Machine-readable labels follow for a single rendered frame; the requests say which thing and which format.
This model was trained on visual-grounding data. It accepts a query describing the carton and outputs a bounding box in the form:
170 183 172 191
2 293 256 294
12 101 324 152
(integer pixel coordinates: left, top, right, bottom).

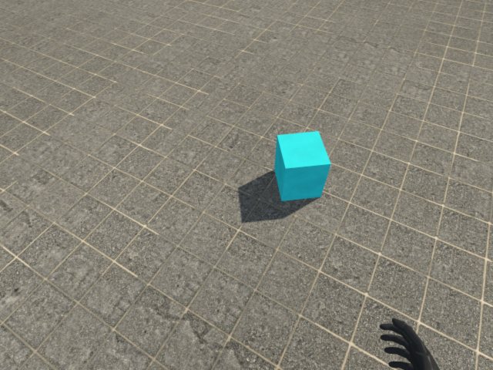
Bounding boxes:
274 131 331 201

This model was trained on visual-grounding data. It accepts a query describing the robot right hand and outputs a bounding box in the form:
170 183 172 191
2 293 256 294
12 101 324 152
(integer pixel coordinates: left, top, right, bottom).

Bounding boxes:
380 318 440 370

